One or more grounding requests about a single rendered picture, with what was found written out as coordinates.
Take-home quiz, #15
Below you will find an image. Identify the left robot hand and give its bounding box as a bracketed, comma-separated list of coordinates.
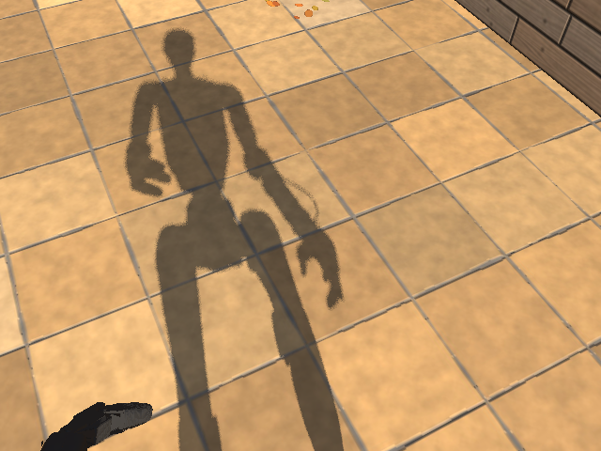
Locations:
[40, 402, 153, 451]

